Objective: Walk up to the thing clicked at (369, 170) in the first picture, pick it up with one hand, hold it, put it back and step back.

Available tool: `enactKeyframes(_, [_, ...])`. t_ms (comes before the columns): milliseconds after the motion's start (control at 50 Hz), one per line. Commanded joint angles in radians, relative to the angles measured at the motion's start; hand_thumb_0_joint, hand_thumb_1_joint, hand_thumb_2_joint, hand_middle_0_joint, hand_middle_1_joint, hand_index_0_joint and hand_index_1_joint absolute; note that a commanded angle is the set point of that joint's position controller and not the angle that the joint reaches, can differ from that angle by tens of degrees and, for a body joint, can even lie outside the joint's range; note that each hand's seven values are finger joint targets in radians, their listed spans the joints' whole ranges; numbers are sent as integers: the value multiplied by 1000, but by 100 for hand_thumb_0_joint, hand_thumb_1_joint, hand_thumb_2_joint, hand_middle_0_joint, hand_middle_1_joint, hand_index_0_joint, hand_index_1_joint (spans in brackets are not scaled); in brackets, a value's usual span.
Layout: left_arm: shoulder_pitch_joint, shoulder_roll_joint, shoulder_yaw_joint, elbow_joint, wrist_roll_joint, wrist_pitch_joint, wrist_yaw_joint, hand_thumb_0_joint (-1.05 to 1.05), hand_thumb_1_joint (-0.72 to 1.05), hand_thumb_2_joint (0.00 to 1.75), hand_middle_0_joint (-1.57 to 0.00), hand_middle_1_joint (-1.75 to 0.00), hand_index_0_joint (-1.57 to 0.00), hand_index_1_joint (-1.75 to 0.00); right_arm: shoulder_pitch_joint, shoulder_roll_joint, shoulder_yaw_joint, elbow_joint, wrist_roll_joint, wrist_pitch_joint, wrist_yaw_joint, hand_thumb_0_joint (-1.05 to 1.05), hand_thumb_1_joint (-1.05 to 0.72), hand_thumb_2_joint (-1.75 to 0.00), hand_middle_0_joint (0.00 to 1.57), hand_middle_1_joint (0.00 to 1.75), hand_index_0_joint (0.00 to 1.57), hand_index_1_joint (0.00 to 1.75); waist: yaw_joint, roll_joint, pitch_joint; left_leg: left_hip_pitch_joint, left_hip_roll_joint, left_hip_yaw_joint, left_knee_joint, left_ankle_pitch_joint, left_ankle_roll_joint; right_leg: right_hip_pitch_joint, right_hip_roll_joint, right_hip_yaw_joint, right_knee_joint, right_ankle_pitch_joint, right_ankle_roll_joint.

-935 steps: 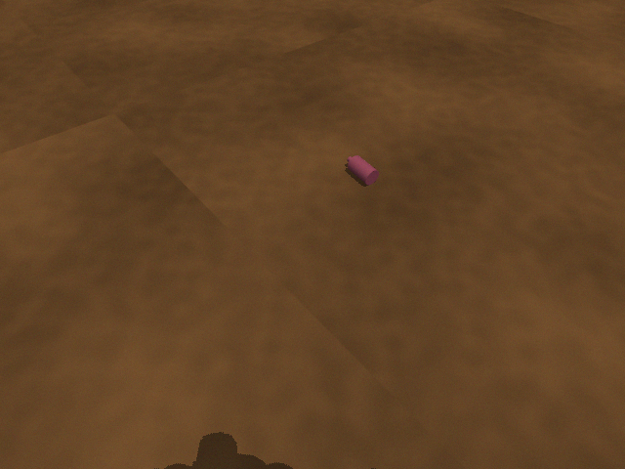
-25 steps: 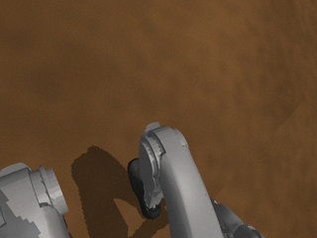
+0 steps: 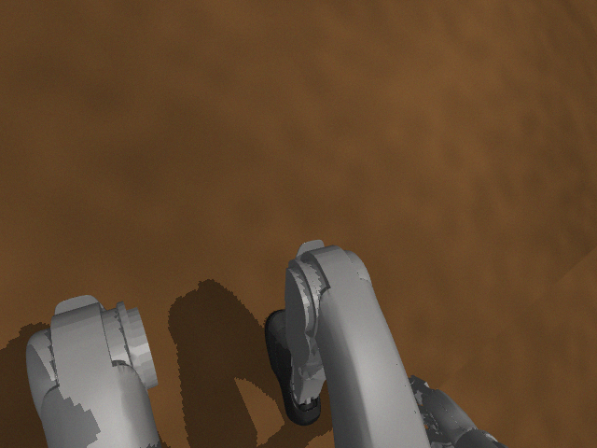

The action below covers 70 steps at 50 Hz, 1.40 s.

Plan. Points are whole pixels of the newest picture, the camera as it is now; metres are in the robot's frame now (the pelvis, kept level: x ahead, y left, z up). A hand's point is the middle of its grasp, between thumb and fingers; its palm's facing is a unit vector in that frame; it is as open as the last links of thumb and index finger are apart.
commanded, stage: settle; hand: left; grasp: from above
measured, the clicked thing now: out of the picture +0.46 +0.42 -0.22
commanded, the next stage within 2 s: lift in 0.38 s
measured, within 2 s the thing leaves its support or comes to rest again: neither
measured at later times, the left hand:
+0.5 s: hand out of the picture +0.45 +0.39 -0.11, palm faces -0.44 -0.10 -0.89, open 10.6 cm
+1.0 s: hand out of the picture +0.40 +0.39 -0.01, palm faces -0.46 -0.14 -0.88, open 10.4 cm
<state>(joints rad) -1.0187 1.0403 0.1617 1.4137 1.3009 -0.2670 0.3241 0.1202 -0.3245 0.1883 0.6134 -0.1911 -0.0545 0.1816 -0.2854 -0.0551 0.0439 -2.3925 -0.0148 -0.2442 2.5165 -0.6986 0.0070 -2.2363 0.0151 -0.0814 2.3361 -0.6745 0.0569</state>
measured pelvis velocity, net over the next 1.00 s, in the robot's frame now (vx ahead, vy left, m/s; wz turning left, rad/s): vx -0.01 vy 0.00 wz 0.11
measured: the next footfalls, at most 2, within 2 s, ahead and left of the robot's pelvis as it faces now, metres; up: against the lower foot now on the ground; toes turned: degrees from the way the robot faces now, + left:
none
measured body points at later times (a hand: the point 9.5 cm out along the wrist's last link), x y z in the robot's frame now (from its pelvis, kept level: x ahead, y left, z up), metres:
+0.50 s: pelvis -0.01 +0.00 +0.03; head +0.22 +0.12 +0.39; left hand +0.46 +0.40 -0.06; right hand +0.08 -0.27 -0.05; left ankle +0.06 +0.12 -0.28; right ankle +0.12 -0.15 -0.28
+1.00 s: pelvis -0.01 +0.00 +0.09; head +0.20 +0.09 +0.47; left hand +0.42 +0.39 +0.04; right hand +0.10 -0.26 -0.02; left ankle +0.06 +0.12 -0.28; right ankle +0.12 -0.15 -0.28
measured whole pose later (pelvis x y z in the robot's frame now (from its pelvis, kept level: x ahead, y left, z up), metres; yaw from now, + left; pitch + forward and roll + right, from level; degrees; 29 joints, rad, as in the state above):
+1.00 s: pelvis -0.01 +0.00 +0.09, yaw +7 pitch +35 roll -10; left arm -0.78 0.83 0.11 0.98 1.09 -0.26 -0.04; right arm 0.18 -0.28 0.04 0.62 -0.06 0.10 0.08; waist -0.17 0.04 -0.12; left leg -2.17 0.00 -0.12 2.19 -0.65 0.02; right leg -2.06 -0.03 -0.01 2.09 -0.64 0.07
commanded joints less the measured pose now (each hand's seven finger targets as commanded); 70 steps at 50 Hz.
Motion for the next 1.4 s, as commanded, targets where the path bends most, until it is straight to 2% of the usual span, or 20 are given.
enactKeyframes(0, [-295,211,-7,-204,-39,22,-40,0,76,92,-105,-86,-108,-83,202,-298,-133,-3,24,29,-11,0,-90,-90,20,30,20,30,-16,534,-686,650,30,106,-327,250,-12,214,18,-127,-174,243,-91])
enactKeyframes(80, [-305,178,-22,-258,-64,23,-103,0,77,88,-105,-83,-109,-80,217,-299,-153,-19,41,55,-24,0,-90,-90,20,30,20,30,-16,484,-682,651,23,109,-342,256,-9,233,11,-116,-204,246,-96])
enactKeyframes(120, [-318,208,-7,-295,-65,17,-124,0,77,86,-105,-84,-109,-80,220,-294,-155,-22,48,69,-32,0,-90,-90,20,30,20,30,2,484,-728,667,22,111,-357,255,-7,256,11,-110,-210,246,-95])
enactKeyframes(180, [-325,200,-5,-315,-73,4,-144,0,80,89,-108,-83,-111,-80,225,-283,-156,-29,54,83,-39,0,-90,-90,20,30,20,30,0,493,-730,687,17,108,-369,268,-11,253,6,-105,-212,246,-97])
enactKeyframes(280, [-347,240,22,-322,-64,-13,-144,0,81,90,-109,-83,-112,-80,216,-267,-149,-30,60,103,-52,0,-90,-90,20,30,20,30,20,496,-744,670,11,137,-382,243,-2,268,7,-86,-231,230,-98])
enactKeyframes(440, [-368,230,12,-283,-55,-13,-142,0,80,92,-115,-81,-115,-81,230,-261,-145,-28,61,113,-65,0,-91,-91,20,30,20,30,5,461,-730,655,9,144,-410,173,7,261,8,-84,-262,182,-98])
enactKeyframes(460, [-370,231,16,-291,-55,-12,-143,0,79,87,-107,-76,-109,-74,233,-266,-150,-26,62,114,-68,0,-88,-89,20,30,20,30,4,459,-725,648,6,146,-410,176,7,264,6,-84,-270,181,-98])
enactKeyframes(480, [-358,223,7,-294,-58,-10,-147,0,78,85,-112,-78,-113,-77,231,-256,-149,-28,64,114,-69,0,-91,-91,20,30,20,30,14,461,-755,655,9,156,-415,172,10,279,8,-78,-271,183,-95])
enactKeyframes(500, [-363,231,12,-304,-65,-6,-152,0,76,82,-104,-73,-107,-70,239,-259,-150,-29,66,113,-70,0,-88,-89,20,30,20,30,12,473,-761,656,4,161,-415,187,10,294,5,-74,-277,195,-95])
enactKeyframes(540, [-342,230,17,-331,-76,5,-164,0,79,81,-109,-75,-112,-73,241,-258,-163,-27,73,116,-72,0,-90,-90,20,30,20,30,42,507,-799,706,10,152,-451,191,4,280,3,-74,-271,196,-97])
enactKeyframes(580, [-323,194,9,-345,-105,18,-184,0,80,82,-111,-75,-113,-73,255,-258,-174,-31,81,119,-75,0,-90,-91,20,30,20,30,35,494,-800,736,10,139,-474,193,2,276,0,-76,-283,194,-98])
enactKeyframes(740, [-257,219,63,-528,-159,28,-259,0,86,80,-114,-72,-117,-69,263,-234,-213,-22,112,147,-88,0,-90,-90,20,30,20,30,98,497,-903,839,5,142,-534,267,5,338,-9,-40,-326,231,-99])
enactKeyframes(880, [-139,111,30,-606,-227,6,-320,0,88,85,-119,-68,-119,-67,246,-198,-233,-26,129,150,-107,0,-90,-90,20,30,20,30,106,426,-867,860,14,129,-626,184,17,387,-10,-27,-402,193,-89])
enactKeyframes(1020, [-27,64,24,-747,-281,15,-339,0,86,80,-114,-65,-116,-63,219,-181,-254,-51,152,148,-128,0,-89,-90,20,30,20,30,135,380,-882,942,21,127,-742,164,18,515,-8,-19,-504,199,-84])
enactKeyframes(1140, [62,31,18,-861,-313,54,-331,0,82,78,-111,-60,-112,-59,181,-166,-262,-55,169,143,-150,0,-88,-90,20,30,20,30,159,374,-902,1108,35,118,-847,240,14,621,-6,-14,-597,243,-79])
enactKeyframes(1220, [135,-36,-13,-917,-336,89,-321,0,79,74,-109,-58,-110,-57,156,-150,-267,-53,180,140,-166,0,-88,-89,20,30,20,30,165,355,-844,1166,41,128,-949,205,14,725,-4,-7,-705,230,-72])
enactKeyframes(1260, [214,-42,6,-906,-347,115,-314,0,79,74,-110,-54,-110,-54,137,-147,-265,-51,190,136,-174,0,-88,-89,20,30,20,30,187,328,-790,1196,44,111,-1029,146,10,775,-4,-7,-751,196,-69])
enactKeyframes(1280, [225,-89,-30,-932,-352,125,-315,0,78,73,-109,-54,-109,-53,125,-141,-266,-53,191,134,-177,0,-88,-89,20,30,20,30,179,344,-775,1221,49,111,-1059,139,8,788,-3,-8,-772,193,-68])
enactKeyframes(1340, [304,-98,-19,-974,-360,158,-303,0,78,74,-107,-57,-108,-56,103,-128,-265,-51,200,128,-189,0,-88,-89,20,30,20,30,203,295,-789,1287,50,134,-1111,155,9,905,0,4,-858,199,-68])
enactKeyframes(1380, [304,-134,-55,-1023,-365,170,-301,0,78,79,-109,-58,-109,-58,98,-116,-263,-53,206,120,-199,0,-88,-89,20,30,20,30,197,286,-777,1315,45,158,-1148,159,9,978,2,14,-922,203,-69])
